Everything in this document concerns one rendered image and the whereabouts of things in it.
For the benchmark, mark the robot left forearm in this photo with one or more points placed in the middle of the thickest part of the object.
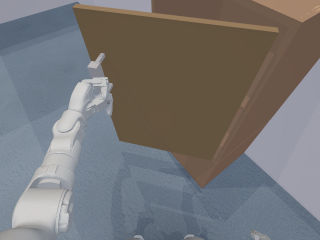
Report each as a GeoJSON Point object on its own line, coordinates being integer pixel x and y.
{"type": "Point", "coordinates": [61, 160]}

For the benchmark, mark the robot right hand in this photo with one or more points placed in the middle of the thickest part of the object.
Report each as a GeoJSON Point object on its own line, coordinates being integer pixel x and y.
{"type": "Point", "coordinates": [258, 236]}

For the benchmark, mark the robot left hand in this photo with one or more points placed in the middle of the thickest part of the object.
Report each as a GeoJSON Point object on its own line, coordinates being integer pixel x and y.
{"type": "Point", "coordinates": [84, 101]}

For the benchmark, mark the cupboard door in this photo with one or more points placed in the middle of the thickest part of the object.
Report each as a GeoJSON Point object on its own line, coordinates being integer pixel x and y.
{"type": "Point", "coordinates": [178, 81]}

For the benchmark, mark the right robot shin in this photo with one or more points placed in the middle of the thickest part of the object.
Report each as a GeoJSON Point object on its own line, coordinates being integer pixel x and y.
{"type": "Point", "coordinates": [189, 235]}

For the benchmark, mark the left robot upper arm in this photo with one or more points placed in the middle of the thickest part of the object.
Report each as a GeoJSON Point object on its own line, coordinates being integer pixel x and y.
{"type": "Point", "coordinates": [42, 214]}

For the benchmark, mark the handle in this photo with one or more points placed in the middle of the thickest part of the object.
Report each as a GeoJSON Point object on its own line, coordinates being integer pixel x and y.
{"type": "Point", "coordinates": [96, 71]}

